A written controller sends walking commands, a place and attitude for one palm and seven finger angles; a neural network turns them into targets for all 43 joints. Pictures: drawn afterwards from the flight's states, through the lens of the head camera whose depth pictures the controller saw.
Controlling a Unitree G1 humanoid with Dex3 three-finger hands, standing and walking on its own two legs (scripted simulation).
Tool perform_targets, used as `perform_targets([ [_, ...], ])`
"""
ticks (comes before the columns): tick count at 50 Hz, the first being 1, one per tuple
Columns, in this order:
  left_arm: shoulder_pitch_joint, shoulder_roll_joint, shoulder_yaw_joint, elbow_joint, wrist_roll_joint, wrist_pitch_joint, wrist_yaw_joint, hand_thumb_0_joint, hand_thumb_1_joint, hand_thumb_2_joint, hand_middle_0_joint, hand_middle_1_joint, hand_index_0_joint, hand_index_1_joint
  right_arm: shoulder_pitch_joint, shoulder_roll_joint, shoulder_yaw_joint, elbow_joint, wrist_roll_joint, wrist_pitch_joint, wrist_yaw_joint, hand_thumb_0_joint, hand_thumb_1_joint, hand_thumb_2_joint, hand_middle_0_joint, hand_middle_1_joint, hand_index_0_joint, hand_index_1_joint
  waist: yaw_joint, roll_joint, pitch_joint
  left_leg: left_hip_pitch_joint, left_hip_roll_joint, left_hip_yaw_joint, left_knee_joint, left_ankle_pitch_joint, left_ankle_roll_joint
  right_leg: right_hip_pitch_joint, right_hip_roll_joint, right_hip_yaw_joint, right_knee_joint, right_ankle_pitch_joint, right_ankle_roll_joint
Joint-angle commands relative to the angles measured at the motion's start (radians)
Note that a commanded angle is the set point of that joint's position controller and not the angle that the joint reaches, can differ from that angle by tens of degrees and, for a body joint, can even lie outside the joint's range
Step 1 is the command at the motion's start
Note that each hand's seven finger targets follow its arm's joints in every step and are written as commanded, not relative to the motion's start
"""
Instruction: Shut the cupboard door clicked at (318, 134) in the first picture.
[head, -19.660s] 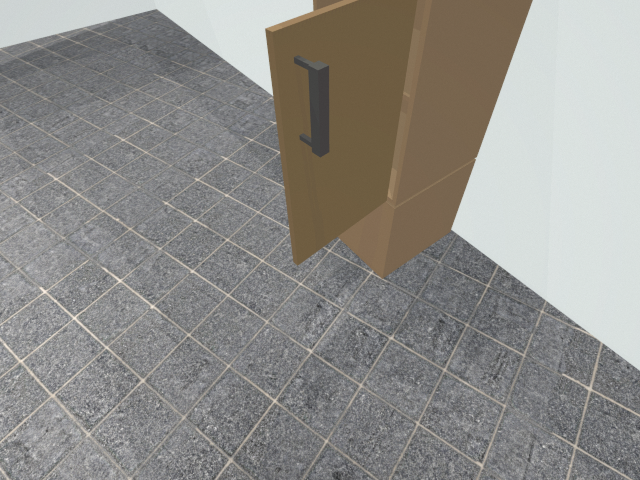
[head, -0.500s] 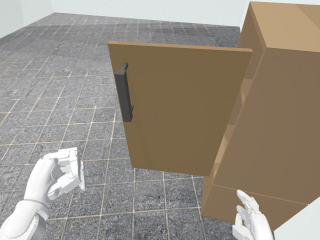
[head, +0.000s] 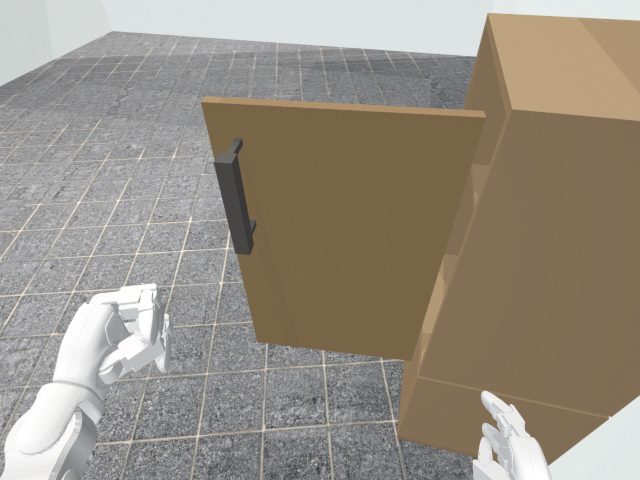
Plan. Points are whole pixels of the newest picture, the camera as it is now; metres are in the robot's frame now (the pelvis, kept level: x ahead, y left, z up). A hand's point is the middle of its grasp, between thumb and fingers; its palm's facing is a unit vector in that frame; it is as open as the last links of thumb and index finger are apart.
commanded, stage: raise the hand and make a fist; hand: left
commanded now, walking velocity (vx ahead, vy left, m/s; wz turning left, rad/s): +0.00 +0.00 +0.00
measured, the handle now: (240, 198) +0.47 +0.16 +0.13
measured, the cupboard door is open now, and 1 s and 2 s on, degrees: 96 96 91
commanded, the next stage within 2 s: bring the fist close to the handle in 0.10 s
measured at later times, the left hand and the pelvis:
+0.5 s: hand (184, 307) +0.26 +0.17 +0.13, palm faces -0.04 -1.00 -0.07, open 3.1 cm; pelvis -0.01 -0.01 +0.00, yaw +0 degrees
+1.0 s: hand (221, 267) +0.33 +0.15 +0.13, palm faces -0.03 -1.00 -0.05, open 3.1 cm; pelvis +0.00 +0.00 +0.00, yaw -1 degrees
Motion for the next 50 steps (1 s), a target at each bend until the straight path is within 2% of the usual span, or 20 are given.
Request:
perform_targets([
  [1,-0.22,0.163,0.088,-0.24,-0.005,-0.127,0.021,0.0,0.9,0.9,-1.3,-1.5,-1.3,-1.5,-0.122,-0.096,-0.045,-0.155,0.005,-0.068,-0.005,0.0,-0.9,-0.9,0.2,0.3,0.2,0.3,-0.005,0.049,-0.098,0.068,-0.012,-0.013,-0.074,0.245,0.026,-0.006,0.009,0.015,-0.086,0.285,0.002],
  [5,-0.177,0.143,0.053,-0.153,-0.006,-0.077,-0.01,0.0,0.9,0.9,-1.3,-1.5,-1.3,-1.5,-0.123,-0.109,-0.048,-0.152,0.01,-0.062,-0.011,0.0,-0.9,-0.9,0.2,0.3,0.2,0.3,-0.007,-0.004,-0.04,0.033,-0.01,-0.013,-0.084,0.205,0.029,-0.019,0.007,0.019,-0.107,0.253,0.006],
  [7,-0.147,0.175,0.089,-0.118,-0.014,-0.052,-0.018,0.0,0.9,0.9,-1.3,-1.5,-1.3,-1.5,-0.13,-0.115,-0.051,-0.15,0.011,-0.058,-0.018,0.0,-0.9,-0.9,0.2,0.3,0.2,0.3,0.001,-0.062,-0.027,0.013,-0.011,-0.012,-0.08,0.177,0.032,-0.015,-0.001,0.038,-0.131,0.219,0.014],
  [8,-0.157,0.141,0.059,-0.134,-0.019,-0.047,-0.026,0.0,0.9,0.9,-1.3,-1.5,-1.3,-1.5,-0.134,-0.109,-0.048,-0.161,0.012,-0.055,-0.016,0.0,-0.9,-0.9,0.2,0.3,0.2,0.3,-0.004,-0.066,-0.035,0.012,-0.015,-0.008,-0.083,0.176,0.034,-0.013,0.0,0.036,-0.131,0.215,0.017],
  [12,-0.261,0.191,0.099,-0.218,-0.022,-0.077,-0.003,0.0,0.9,0.9,-1.3,-1.5,-1.3,-1.5,-0.149,-0.106,-0.046,-0.163,0.007,-0.062,-0.021,0.0,-0.9,-0.9,0.2,0.3,0.2,0.3,-0.005,-0.046,-0.1,0.053,-0.014,-0.009,-0.071,0.205,0.035,0.003,-0.003,0.042,-0.116,0.245,0.019],
  [16,-0.365,0.145,0.059,-0.194,-0.01,-0.121,0.026,0.0,0.9,0.9,-1.3,-1.5,-1.3,-1.5,-0.138,-0.098,-0.046,-0.141,0.006,-0.072,-0.019,0.0,-0.9,-0.9,0.2,0.3,0.2,0.3,-0.02,0.019,-0.103,0.084,-0.014,-0.012,-0.075,0.202,0.031,-0.027,0.005,0.028,-0.101,0.231,0.012],
  [17,-0.362,0.176,0.076,-0.164,0.0,-0.123,0.036,0.0,0.9,0.9,-1.3,-1.5,-1.3,-1.5,-0.13,-0.108,-0.046,-0.127,0.006,-0.068,-0.019,0.0,-0.9,-0.9,0.2,0.3,0.2,0.3,-0.022,-0.014,-0.085,0.069,-0.008,-0.015,-0.075,0.187,0.03,-0.031,0.005,0.031,-0.109,0.205,0.012],
  [18,-0.385,0.131,0.03,-0.134,0.004,-0.121,0.032,0.0,0.9,0.9,-1.3,-1.5,-1.3,-1.5,-0.133,-0.103,-0.046,-0.126,0.006,-0.067,-0.018,0.0,-0.9,-0.9,0.2,0.3,0.2,0.3,-0.03,-0.011,-0.073,0.065,-0.011,-0.012,-0.081,0.175,0.031,-0.043,0.005,0.032,-0.11,0.193,0.012],
  [22,-0.369,0.175,0.055,-0.018,0.018,-0.084,0.024,0.0,0.9,0.9,-1.3,-1.5,-1.3,-1.5,-0.131,-0.118,-0.051,-0.12,0.008,-0.05,-0.02,0.0,-0.9,-0.9,0.2,0.3,0.2,0.3,-0.013,-0.031,-0.06,0.042,-0.009,-0.009,-0.086,0.169,0.029,-0.031,-0.003,0.043,-0.119,0.188,0.01],
  [23,-0.371,0.128,0.017,-0.016,0.015,-0.072,0.017,0.0,0.9,0.9,-1.3,-1.5,-1.3,-1.5,-0.135,-0.11,-0.049,-0.135,0.009,-0.046,-0.016,0.0,-0.9,-0.9,0.2,0.3,0.2,0.3,-0.013,-0.039,-0.074,0.037,-0.014,-0.006,-0.089,0.171,0.03,-0.023,-0.004,0.043,-0.118,0.194,0.011],
  [27,-0.445,0.206,0.101,-0.002,0.007,-0.06,0.034,0.0,0.9,0.9,-1.3,-1.5,-1.3,-1.5,-0.141,-0.117,-0.051,-0.134,0.006,-0.028,-0.018,0.0,-0.9,-0.9,0.2,0.3,0.2,0.3,-0.004,-0.067,-0.115,0.039,-0.011,-0.004,-0.086,0.197,0.027,0.01,-0.006,0.043,-0.113,0.224,0.012],
  [31,-0.533,0.137,0.042,-0.077,0.013,-0.098,0.056,0.0,0.9,0.9,-1.3,-1.5,-1.3,-1.5,-0.15,-0.099,-0.049,-0.146,0.004,-0.033,-0.008,0.0,-0.9,-0.9,0.2,0.3,0.2,0.3,-0.013,0.001,-0.185,0.097,-0.013,0.002,-0.081,0.278,0.024,0.021,0.001,0.027,-0.079,0.322,0.006],
  [32,-0.527,0.155,0.054,-0.079,0.019,-0.107,0.067,0.0,0.9,0.9,-1.3,-1.5,-1.3,-1.5,-0.146,-0.102,-0.052,-0.141,0.002,-0.035,-0.005,0.0,-0.9,-0.9,0.2,0.3,0.2,0.3,-0.011,-0.005,-0.19,0.1,-0.007,0.002,-0.077,0.281,0.024,0.023,0.0,0.031,-0.081,0.322,0.006],
  [34,-0.535,0.104,-0.003,-0.056,0.03,-0.109,0.071,0.0,0.9,0.9,-1.3,-1.5,-1.3,-1.5,-0.137,-0.1,-0.054,-0.136,0.004,-0.033,0.0,0.0,-0.9,-0.9,0.2,0.3,0.2,0.3,-0.022,0.015,-0.158,0.102,-0.006,0.004,-0.081,0.283,0.023,-0.004,0.005,0.025,-0.08,0.325,0.004],
  [37,-0.542,0.102,-0.021,0.033,0.05,-0.086,0.083,0.0,0.9,0.9,-1.3,-1.5,-1.3,-1.5,-0.12,-0.114,-0.06,-0.118,0.005,-0.019,0.001,0.0,-0.9,-0.9,0.2,0.3,0.2,0.3,-0.031,-0.045,-0.1,0.074,-0.001,-0.003,-0.09,0.244,0.022,-0.029,0.006,0.024,-0.092,0.276,0.004],
  [39,-0.558,0.092,-0.027,0.056,0.054,-0.06,0.087,0.0,0.9,0.9,-1.3,-1.5,-1.3,-1.5,-0.12,-0.116,-0.062,-0.125,0.007,-0.005,0.004,0.0,-0.9,-0.9,0.2,0.3,0.2,0.3,-0.028,-0.055,-0.107,0.067,-0.005,0.002,-0.096,0.234,0.022,-0.025,0.006,0.027,-0.095,0.274,0.006],
  [42,-0.585,0.162,0.043,0.105,0.059,-0.04,0.108,0.0,0.9,0.9,-1.3,-1.5,-1.3,-1.5,-0.124,-0.124,-0.061,-0.118,0.001,0.023,0.002,0.0,-0.9,-0.9,0.2,0.3,0.2,0.3,-0.017,-0.101,-0.117,0.051,-0.006,0.006,-0.097,0.23,0.024,0.002,0.002,0.036,-0.106,0.267,0.006],
  [46,-0.79,0.101,-0.025,0.029,0.069,-0.077,0.131,0.0,0.9,0.9,-1.3,-1.5,-1.3,-1.5,-0.142,-0.102,-0.056,-0.126,0.001,0.035,0.007,0.0,-0.9,-0.9,0.2,0.3,0.2,0.3,-0.039,0.016,-0.189,0.125,-0.006,0.005,-0.094,0.278,0.019,-0.004,0.007,0.03,-0.085,0.299,-0.004],
  [47,-0.805,0.132,-0.002,0.026,0.072,-0.091,0.143,0.0,0.9,0.9,-1.3,-1.5,-1.3,-1.5,-0.138,-0.107,-0.058,-0.119,-0.002,0.035,0.007,0.0,-0.9,-0.9,0.2,0.3,0.2,0.3,-0.038,-0.01,-0.206,0.125,0.0,0.003,-0.088,0.292,0.019,0.01,0.007,0.032,-0.084,0.307,-0.003],
  [50,-0.841,0.086,-0.041,0.094,0.074,-0.108,0.144,0.0,0.9,0.9,-1.3,-1.5,-1.3,-1.5,-0.124,-0.105,-0.06,-0.104,-0.003,0.039,0.012,0.0,-0.9,-0.9,0.2,0.3,0.2,0.3,-0.048,0.003,-0.216,0.138,-0.002,0.002,-0.084,0.305,0.016,0.0,0.011,0.03,-0.078,0.333,-0.007],
])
